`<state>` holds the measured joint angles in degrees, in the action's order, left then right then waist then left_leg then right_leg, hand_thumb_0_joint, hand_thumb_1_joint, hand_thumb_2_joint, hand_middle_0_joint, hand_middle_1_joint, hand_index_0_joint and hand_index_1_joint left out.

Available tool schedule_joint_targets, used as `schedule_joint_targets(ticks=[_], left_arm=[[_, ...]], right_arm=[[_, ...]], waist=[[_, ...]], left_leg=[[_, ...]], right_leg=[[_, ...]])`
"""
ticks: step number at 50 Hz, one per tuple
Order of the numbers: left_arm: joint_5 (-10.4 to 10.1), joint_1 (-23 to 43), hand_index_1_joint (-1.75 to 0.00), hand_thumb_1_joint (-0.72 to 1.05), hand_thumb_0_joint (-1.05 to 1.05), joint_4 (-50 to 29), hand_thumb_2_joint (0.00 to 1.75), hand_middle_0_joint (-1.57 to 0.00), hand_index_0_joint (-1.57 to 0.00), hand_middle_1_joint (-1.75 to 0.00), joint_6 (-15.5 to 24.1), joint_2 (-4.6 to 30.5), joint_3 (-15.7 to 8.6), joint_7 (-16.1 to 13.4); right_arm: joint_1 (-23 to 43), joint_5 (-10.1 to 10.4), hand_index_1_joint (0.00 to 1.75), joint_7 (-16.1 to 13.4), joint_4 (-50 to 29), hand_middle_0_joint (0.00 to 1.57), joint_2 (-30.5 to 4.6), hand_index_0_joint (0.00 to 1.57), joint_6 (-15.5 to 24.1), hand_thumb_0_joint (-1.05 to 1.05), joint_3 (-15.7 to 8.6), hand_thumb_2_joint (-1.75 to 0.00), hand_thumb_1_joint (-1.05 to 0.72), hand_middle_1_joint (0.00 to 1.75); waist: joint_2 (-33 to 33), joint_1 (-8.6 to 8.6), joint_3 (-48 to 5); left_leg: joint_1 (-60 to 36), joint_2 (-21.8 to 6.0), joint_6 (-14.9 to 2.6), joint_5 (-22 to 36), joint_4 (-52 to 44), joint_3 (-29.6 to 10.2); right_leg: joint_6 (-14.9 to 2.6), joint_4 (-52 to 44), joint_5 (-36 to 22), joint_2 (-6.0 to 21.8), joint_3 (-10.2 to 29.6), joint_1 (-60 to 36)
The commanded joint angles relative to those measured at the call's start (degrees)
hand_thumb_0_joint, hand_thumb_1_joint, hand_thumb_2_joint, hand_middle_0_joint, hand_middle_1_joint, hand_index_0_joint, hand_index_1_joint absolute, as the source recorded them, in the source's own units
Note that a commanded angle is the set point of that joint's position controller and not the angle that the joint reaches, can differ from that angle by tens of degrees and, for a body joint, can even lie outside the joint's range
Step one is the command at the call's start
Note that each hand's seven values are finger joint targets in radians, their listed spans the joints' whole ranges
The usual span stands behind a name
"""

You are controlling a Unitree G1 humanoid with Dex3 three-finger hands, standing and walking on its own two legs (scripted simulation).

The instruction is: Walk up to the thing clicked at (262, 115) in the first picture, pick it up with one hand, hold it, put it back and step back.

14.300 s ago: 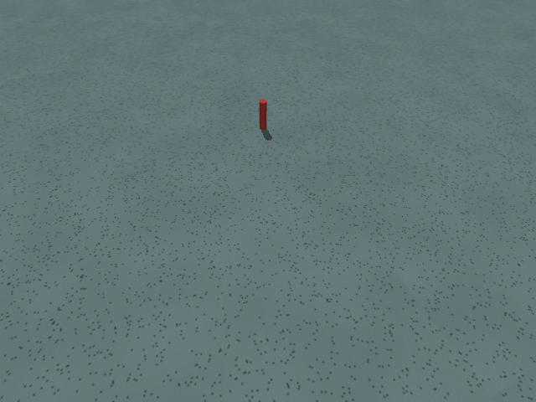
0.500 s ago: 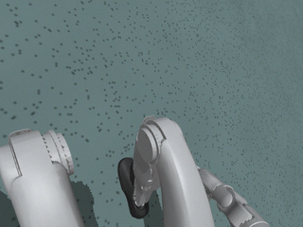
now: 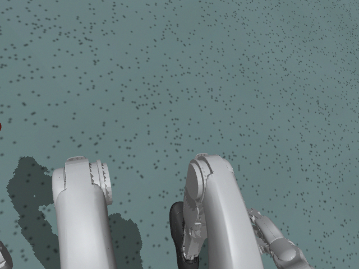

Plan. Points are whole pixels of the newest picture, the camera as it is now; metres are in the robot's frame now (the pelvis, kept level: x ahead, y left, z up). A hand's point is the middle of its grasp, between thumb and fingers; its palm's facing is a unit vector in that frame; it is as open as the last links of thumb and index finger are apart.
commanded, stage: settle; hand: left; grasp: from the side
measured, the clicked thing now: out of the picture +0.39 +0.39 -0.09
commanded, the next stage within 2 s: lift in 1.18 s
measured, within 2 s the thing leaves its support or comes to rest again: neither
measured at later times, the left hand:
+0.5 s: hand out of the picture +0.41 +0.37 +0.00, palm faces +0.46 -0.88 -0.06, open 5.9 cm
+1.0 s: hand out of the picture +0.41 +0.37 +0.03, palm faces +0.48 -0.87 -0.07, open 5.9 cm
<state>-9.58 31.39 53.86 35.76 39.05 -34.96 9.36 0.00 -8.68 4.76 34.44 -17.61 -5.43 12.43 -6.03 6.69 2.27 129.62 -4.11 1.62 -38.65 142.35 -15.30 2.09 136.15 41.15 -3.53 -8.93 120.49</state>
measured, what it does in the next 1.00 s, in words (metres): rises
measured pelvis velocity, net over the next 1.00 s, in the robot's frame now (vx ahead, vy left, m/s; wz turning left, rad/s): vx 0.01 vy -0.01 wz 0.09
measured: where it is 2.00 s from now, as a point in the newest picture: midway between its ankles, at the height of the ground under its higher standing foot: (142, 256)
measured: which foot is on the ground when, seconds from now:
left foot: down 0.00-1.00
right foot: down 0.00-1.00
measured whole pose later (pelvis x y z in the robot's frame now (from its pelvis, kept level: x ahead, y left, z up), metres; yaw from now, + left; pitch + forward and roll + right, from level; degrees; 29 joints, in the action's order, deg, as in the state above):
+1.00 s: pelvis +0.01 -0.01 +0.05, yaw +5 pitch +31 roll -6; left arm -6.5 36.6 52.5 29.6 32.1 -35.8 10.3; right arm -4.8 -5.3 2.1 38.3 -16.1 -3.6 3.6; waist -1.9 5.9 -4.5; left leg 124.2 -4.6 2.0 -38.2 130.2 -9.0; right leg 0.5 128.2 42.0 -1.8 -4.8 117.9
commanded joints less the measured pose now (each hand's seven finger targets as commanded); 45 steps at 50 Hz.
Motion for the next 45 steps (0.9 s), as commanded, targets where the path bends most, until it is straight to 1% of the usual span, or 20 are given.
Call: schedule_joint_targets(ticks=[1,3,6,9,11,17,18,21,22,24,26,27,29,32,34,35,36,42,43,45], left_arm=[[-1.2,15.6,-1.48,0.53,0.0,-15.4,1.38,-1.32,-1.34,-1.49,3.9,16.1,-2.6,1.1],[-1.5,14.4,-1.47,0.54,0.0,-12.6,1.38,-1.31,-1.33,-1.48,3.0,13.1,-1.8,1.7],[-1.5,16.2,-1.45,0.51,0.0,-17.0,1.36,-1.3,-1.31,-1.45,3.1,17.7,-5.0,1.9],[-1.7,15.5,-1.46,0.48,0.0,-13.2,1.36,-1.31,-1.33,-1.46,1.8,12.7,-2.6,3.0],[-1.3,16.4,-1.44,0.46,0.0,-14.6,1.35,-1.3,-1.31,-1.44,1.4,16.4,-4.9,2.9],[-1.2,15.2,-1.44,0.49,0.0,-13.4,1.35,-1.31,-1.32,-1.44,-0.5,13.4,-4.1,3.6],[-1.2,15.8,-1.44,0.5,0.0,-13.4,1.36,-1.31,-1.32,-1.44,-0.6,12.8,-4.2,3.5],[-0.7,18.2,-1.44,0.5,0.0,-17.0,1.36,-1.3,-1.32,-1.44,-1.0,14.3,-4.6,3.1],[-0.8,16.6,-1.45,0.51,0.0,-14.3,1.36,-1.32,-1.33,-1.45,-1.4,11.8,-3.8,3.1],[-0.6,17.2,-1.45,0.54,0.0,-15.8,1.37,-1.32,-1.34,-1.45,-1.3,13.4,-5.2,2.6],[-0.4,18.0,-1.45,0.54,0.0,-16.4,1.38,-1.31,-1.32,-1.45,-1.0,12.8,-5.0,2.2],[0.0,19.2,-1.46,0.54,0.0,-18.2,1.38,-1.32,-1.34,-1.45,-0.9,15.2,-5.9,2.0],[0.0,18.1,-1.46,0.53,0.0,-15.7,1.38,-1.33,-1.34,-1.46,-1.5,11.7,-4.1,2.0],[0.4,17.5,-1.46,0.54,0.0,-13.9,1.39,-1.33,-1.34,-1.46,-1.7,11.4,-3.8,1.7],[0.7,20.1,-1.47,0.55,0.0,-17.3,1.4,-1.33,-1.34,-1.46,-1.2,13.0,-4.6,1.6],[1.0,18.2,-1.47,0.53,0.0,-13.4,1.39,-1.34,-1.35,-1.47,-1.6,11.2,-3.4,1.6],[0.9,21.6,-1.46,0.54,0.0,-18.0,1.39,-1.33,-1.34,-1.46,-1.0,12.7,-4.2,1.4],[1.3,20.0,-1.45,0.56,0.0,-14.3,1.39,-1.32,-1.33,-1.45,-1.5,9.9,-2.8,1.4],[1.7,20.4,-1.46,0.56,0.0,-14.9,1.4,-1.32,-1.33,-1.45,-1.4,11.6,-3.7,1.1],[2.0,20.2,-1.45,0.57,0.0,-13.8,1.4,-1.31,-1.32,-1.45,-1.4,11.0,-3.1,0.8]], right_arm=[[-6.1,0.7,0.3,-1.5,-1.6,0.2,-15.1,0.2,0.8,0.0,-7.0,-0.89,-0.85,0.3],[-6.5,1.2,0.3,-1.7,-1.3,0.2,-15.2,0.2,1.1,0.0,-7.6,-0.89,-0.85,0.3],[-7.4,1.4,0.3,-2.0,-0.6,0.2,-14.4,0.2,1.2,0.0,-8.1,-0.89,-0.85,0.3],[-7.5,1.8,0.3,-2.0,-0.4,0.2,-13.6,0.2,1.6,0.0,-8.6,-0.89,-0.86,0.3],[-8.2,2.0,0.3,-2.4,0.0,0.2,-13.6,0.2,1.6,0.0,-9.1,-0.89,-0.86,0.3],[-9.3,2.7,0.3,-2.8,0.3,0.2,-13.2,0.2,2.0,0.0,-10.5,-0.89,-0.86,0.3],[-9.9,2.7,0.3,-2.9,0.4,0.2,-12.9,0.2,2.0,0.0,-10.5,-0.89,-0.86,0.3],[-10.5,3.0,0.3,-3.1,0.8,0.2,-12.7,0.2,2.1,0.0,-11.2,-0.89,-0.85,0.3],[-10.5,3.0,0.3,-3.1,0.4,0.2,-12.5,0.2,2.0,0.0,-11.1,-0.89,-0.86,0.3],[-10.8,3.2,0.3,-3.3,0.6,0.2,-12.3,0.2,2.2,0.0,-11.6,-0.89,-0.86,0.3],[-11.2,3.3,0.3,-3.4,0.4,0.2,-12.1,0.2,2.2,0.0,-11.6,-0.89,-0.86,0.3],[-11.1,3.3,0.3,-3.5,0.9,0.2,-12.0,0.2,2.2,0.0,-12.0,-0.89,-0.86,0.3],[-11.5,3.3,0.3,-3.5,0.9,0.2,-11.6,0.2,2.2,0.0,-12.1,-0.89,-0.86,0.3],[-11.4,3.5,0.3,-3.7,1.2,0.2,-11.6,0.2,2.5,0.0,-12.3,-0.89,-0.86,0.3],[-11.9,3.3,0.3,-3.7,1.6,0.2,-11.5,0.2,2.5,0.0,-12.6,-0.89,-0.86,0.3],[-11.5,3.4,0.3,-3.8,0.9,0.2,-11.2,0.2,2.5,0.0,-12.5,-0.89,-0.87,0.3],[-12.3,3.2,0.3,-3.7,1.6,0.2,-11.1,0.2,2.6,0.0,-12.6,-0.89,-0.86,0.3],[-12.3,3.3,0.3,-3.7,1.6,0.2,-11.1,0.2,2.8,0.0,-12.8,-0.89,-0.86,0.3],[-12.4,3.3,0.3,-3.7,1.6,0.2,-11.2,0.2,2.8,0.0,-13.0,-0.89,-0.86,0.3],[-12.0,3.3,0.3,-3.7,1.4,0.2,-11.1,0.2,2.7,0.0,-12.8,-0.89,-0.86,0.3]], waist=[[23.3,-0.28,-37.2],[21.7,0.33,-36.4],[21.7,-1.76,-39.4],[19.6,-0.57,-38.3],[19.0,-2.06,-39.8],[18.4,-2.45,-41.6],[17.6,-1.83,-41.6],[19.3,-2.89,-44.0],[18.6,-2.09,-42.9],[17.2,-2.65,-43.2],[17.3,-2.39,-43.4],[18.3,-3.52,-44.6],[18.4,-2.39,-44.1],[17.4,-2.41,-42.6],[18.7,-2.83,-44.6],[17.5,-2.13,-43.2],[18.6,-2.52,-44.9],[17.8,-1.9,-43.6],[18.1,-2.58,-44.1],[18.4,-2.41,-43.2]], left_leg=[[-28.1,-0.5,-1.61,4.2,-18.2,6.5],[-28.6,-0.5,-1.6,5.4,-18.6,6.5],[-28.2,-0.3,-1.85,6.3,-19.0,7.7],[-26.4,-0.1,-2.23,5.1,-19.2,8.5],[-26.2,-0.2,-2.39,5.7,-19.1,9.0],[-28.8,0.0,-2.49,7.4,-20.7,9.5],[-28.6,-0.1,-2.46,7.8,-20.8,9.4],[-30.9,-0.1,-2.47,9.0,-21.7,9.8],[-30.5,0.0,-2.47,8.7,-22.0,9.5],[-29.6,-0.1,-2.63,8.1,-22.3,9.7],[-29.8,0.0,-2.69,7.9,-22.8,9.9],[-30.9,0.0,-2.62,8.0,-23.2,10.2],[-31.9,0.0,-2.63,8.6,-23.4,10.2],[-31.6,0.0,-2.7,8.5,-24.1,10.1],[-33.5,-0.1,-2.58,9.1,-24.3,10.3],[-32.2,0.0,-2.67,8.0,-24.7,10.3],[-32.6,0.0,-2.6,8.5,-24.6,10.6],[-33.3,0.2,-2.67,8.7,-25.7,10.6],[-34.2,0.1,-2.58,8.6,-26.1,10.6],[-33.9,0.2,-2.54,8.1,-26.7,10.7]], right_leg=[[-4.07,-13.4,-9.6,-1.4,-2.6,-12.4],[-4.15,-13.7,-10.3,-1.2,-2.5,-11.5],[-3.96,-14.7,-10.8,-1.0,-1.3,-14.8],[-3.8,-16.0,-9.8,-0.8,-0.7,-15.1],[-3.66,-16.8,-9.9,-0.7,0.1,-16.2],[-3.81,-17.7,-10.9,-0.4,0.3,-16.4],[-3.72,-17.9,-11.2,-0.5,0.1,-17.0],[-3.84,-18.4,-11.9,-0.3,0.8,-17.1],[-3.83,-18.4,-11.7,-0.2,0.5,-16.9],[-3.66,-19.5,-11.3,-0.3,0.8,-17.7],[-3.67,-19.7,-11.1,-0.1,0.8,-18.5],[-3.78,-20.0,-10.8,-0.1,1.3,-18.2],[-3.78,-20.4,-11.2,-0.1,1.4,-17.8],[-3.9,-20.7,-11.0,0.0,1.3,-16.9],[-3.89,-20.7,-11.3,0.1,1.5,-17.5],[-3.83,-21.4,-10.4,0.1,1.4,-17.6],[-3.83,-21.5,-11.1,0.1,1.8,-18.9],[-3.82,-22.2,-11.1,0.4,1.5,-18.3],[-3.98,-22.0,-10.7,0.3,1.5,-17.7],[-4.05,-22.2,-10.2,0.4,1.5,-17.7]])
